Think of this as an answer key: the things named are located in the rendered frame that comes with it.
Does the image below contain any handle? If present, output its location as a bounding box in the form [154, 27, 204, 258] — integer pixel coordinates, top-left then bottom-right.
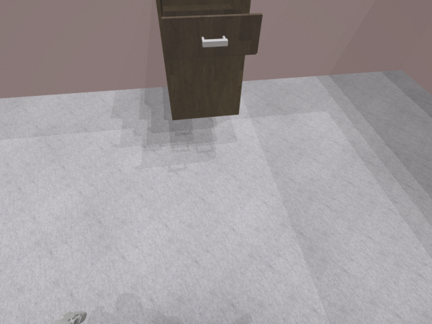
[202, 36, 228, 47]

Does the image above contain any drawer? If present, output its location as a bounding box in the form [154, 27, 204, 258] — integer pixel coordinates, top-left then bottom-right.
[161, 9, 263, 59]

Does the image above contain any cabinet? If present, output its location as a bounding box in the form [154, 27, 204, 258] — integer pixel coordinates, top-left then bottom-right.
[156, 0, 251, 120]

